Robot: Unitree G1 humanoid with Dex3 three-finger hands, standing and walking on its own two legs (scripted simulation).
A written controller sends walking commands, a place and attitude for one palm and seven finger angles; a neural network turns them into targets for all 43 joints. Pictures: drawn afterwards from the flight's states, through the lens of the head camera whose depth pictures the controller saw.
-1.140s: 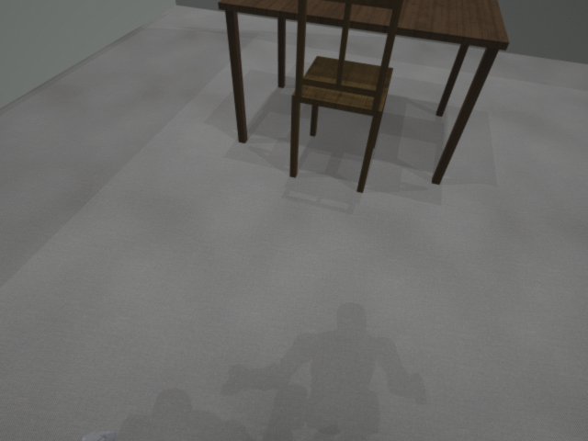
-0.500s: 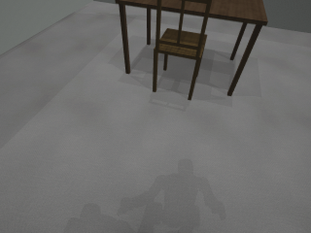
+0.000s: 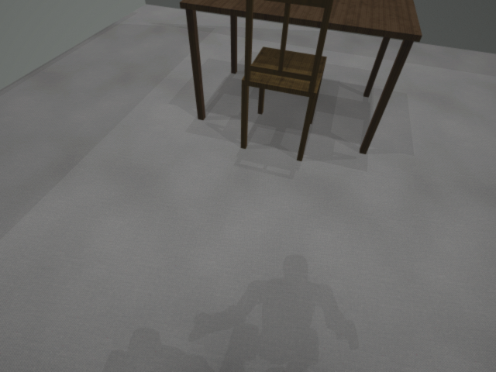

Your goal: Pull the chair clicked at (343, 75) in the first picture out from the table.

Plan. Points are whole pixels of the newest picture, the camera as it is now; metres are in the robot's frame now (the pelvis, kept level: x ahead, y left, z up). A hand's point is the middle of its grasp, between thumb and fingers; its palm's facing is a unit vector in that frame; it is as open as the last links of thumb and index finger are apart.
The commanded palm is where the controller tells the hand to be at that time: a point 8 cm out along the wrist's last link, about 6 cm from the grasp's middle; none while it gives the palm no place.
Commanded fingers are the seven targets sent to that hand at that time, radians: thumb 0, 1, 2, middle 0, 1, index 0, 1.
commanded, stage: look at it before walking up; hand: left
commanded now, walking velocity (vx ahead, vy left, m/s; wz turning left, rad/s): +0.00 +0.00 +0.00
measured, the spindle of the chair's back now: (284, 38) +1.48 -0.08 -0.08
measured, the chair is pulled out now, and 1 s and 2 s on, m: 0.00 0.00 0.00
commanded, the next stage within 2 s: walk to a spot facing it in 0.30 s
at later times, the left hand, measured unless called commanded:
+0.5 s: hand out of the picture +0.07 +0.24 -0.16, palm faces -0.02 -0.95 -0.32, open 7.4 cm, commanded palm none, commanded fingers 0.00 0.90 0.90 -0.20 -0.30 -0.20 -0.30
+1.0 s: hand (163, 339) +0.22 +0.19 -0.18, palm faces -0.02 -0.99 -0.16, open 7.3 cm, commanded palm none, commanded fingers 0.00 0.90 0.90 -0.20 -0.30 -0.20 -0.30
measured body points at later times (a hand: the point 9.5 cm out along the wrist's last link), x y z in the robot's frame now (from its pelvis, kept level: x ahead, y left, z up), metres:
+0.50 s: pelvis +0.01 +0.00 +0.00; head +0.01 +0.00 +0.45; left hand +0.07 +0.29 -0.14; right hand +0.08 -0.29 -0.13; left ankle +0.00 +0.12 -0.74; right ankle +0.00 -0.12 -0.74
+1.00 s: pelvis +0.15 +0.00 -0.01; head +0.19 +0.01 +0.44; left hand +0.22 +0.24 -0.17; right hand +0.01 -0.18 -0.15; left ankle +0.00 +0.12 -0.74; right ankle +0.26 -0.12 -0.71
